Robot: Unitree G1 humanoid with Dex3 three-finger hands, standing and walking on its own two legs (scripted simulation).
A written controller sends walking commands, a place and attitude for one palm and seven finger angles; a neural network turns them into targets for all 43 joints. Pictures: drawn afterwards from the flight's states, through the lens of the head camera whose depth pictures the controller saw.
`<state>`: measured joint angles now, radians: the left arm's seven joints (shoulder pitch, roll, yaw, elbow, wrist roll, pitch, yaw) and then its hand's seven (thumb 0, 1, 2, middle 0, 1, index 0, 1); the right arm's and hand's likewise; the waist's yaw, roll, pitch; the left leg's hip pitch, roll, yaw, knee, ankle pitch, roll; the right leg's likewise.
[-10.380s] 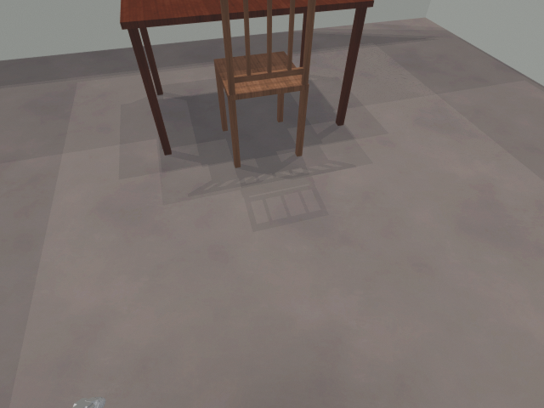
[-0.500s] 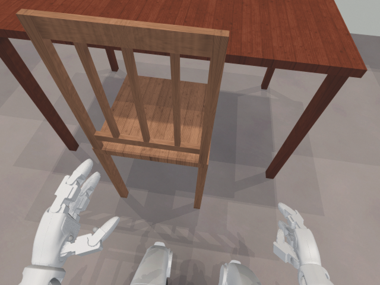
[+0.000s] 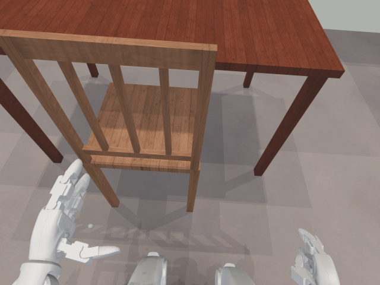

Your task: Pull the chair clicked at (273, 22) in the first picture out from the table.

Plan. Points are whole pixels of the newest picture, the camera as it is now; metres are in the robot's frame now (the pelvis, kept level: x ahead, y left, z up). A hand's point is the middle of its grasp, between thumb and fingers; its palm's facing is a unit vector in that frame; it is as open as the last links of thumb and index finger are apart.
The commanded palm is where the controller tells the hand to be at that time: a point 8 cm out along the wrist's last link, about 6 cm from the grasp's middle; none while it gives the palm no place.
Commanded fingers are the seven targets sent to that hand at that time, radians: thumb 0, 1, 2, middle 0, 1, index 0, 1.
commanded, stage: raise the hand toward the chair's back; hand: left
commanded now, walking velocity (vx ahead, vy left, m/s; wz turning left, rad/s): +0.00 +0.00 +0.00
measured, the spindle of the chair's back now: (128, 116) +0.50 +0.18 +0.02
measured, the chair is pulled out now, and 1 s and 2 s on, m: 0.00 0.00 0.00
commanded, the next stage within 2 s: aim the fingers beside a spindle in 0.98 s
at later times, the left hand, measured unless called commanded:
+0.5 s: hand (75, 210) +0.24 +0.22 +0.05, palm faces +0.01 -1.00 -0.06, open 16.9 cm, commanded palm +0.22 +0.27 +0.06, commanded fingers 0.00 -0.50 0.30 -0.06 -0.08 -0.06 -0.08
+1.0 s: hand (80, 209) +0.24 +0.21 +0.06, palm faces +0.01 -1.00 -0.06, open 16.9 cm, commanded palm +0.22 +0.27 +0.06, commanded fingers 0.00 -0.50 0.30 -0.06 -0.08 -0.06 -0.08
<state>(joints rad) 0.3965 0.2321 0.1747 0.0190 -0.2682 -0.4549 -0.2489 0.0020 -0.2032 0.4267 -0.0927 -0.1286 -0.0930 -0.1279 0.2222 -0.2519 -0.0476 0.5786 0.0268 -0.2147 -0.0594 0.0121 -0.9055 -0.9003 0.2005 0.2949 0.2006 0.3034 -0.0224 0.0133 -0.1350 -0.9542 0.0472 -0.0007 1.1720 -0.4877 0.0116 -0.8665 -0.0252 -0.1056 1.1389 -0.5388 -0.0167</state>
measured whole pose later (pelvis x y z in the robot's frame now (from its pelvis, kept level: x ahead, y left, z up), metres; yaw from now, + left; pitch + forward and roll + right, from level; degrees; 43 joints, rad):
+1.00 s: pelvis +0.01 +0.01 +0.01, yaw +0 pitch +14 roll -3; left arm 0.30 0.27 0.22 0.08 -0.28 -0.41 -0.28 -0.01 -0.50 0.30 -0.06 -0.08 -0.06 -0.08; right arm 0.23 -0.24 0.01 0.55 0.03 -0.18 -0.04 0.01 -0.90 -0.90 0.20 0.30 0.20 0.30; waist -0.02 0.03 -0.13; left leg -0.90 0.04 0.00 1.12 -0.47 0.02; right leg -0.80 -0.02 -0.11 1.07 -0.52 -0.01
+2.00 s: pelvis +0.00 +0.00 -0.01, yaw -1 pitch +19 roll -2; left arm 0.00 0.24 0.19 0.31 -0.24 -0.43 -0.24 -0.01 -0.50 0.30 -0.06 -0.08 -0.06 -0.08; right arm 0.22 -0.25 0.00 0.58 0.01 -0.14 -0.02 0.01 -0.90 -0.90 0.20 0.30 0.20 0.30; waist -0.04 0.02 -0.15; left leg -1.04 0.05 0.01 1.21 -0.50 0.02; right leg -0.96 -0.02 -0.09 1.18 -0.55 -0.01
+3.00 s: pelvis +0.00 +0.00 -0.03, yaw -1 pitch +22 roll -2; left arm -0.18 0.23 0.18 0.47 -0.18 -0.49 -0.15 -0.01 -0.50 0.30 -0.06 -0.08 -0.06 -0.08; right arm 0.21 -0.25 0.00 0.58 0.00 -0.05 0.00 0.01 -0.91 -0.90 0.20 0.30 0.20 0.30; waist -0.05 0.02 -0.15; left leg -1.14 0.05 0.01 1.28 -0.52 0.01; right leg -1.06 -0.02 -0.08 1.26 -0.57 -0.02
